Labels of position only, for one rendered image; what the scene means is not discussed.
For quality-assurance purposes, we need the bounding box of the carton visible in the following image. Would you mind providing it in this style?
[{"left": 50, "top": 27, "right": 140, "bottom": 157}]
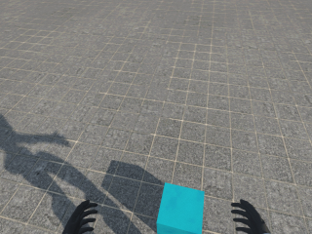
[{"left": 156, "top": 182, "right": 205, "bottom": 234}]

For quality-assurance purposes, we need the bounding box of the left robot hand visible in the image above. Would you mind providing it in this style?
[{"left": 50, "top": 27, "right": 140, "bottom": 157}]
[{"left": 61, "top": 199, "right": 98, "bottom": 234}]

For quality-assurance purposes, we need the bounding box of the right robot hand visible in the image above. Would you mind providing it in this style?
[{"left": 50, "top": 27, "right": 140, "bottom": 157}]
[{"left": 231, "top": 199, "right": 271, "bottom": 234}]

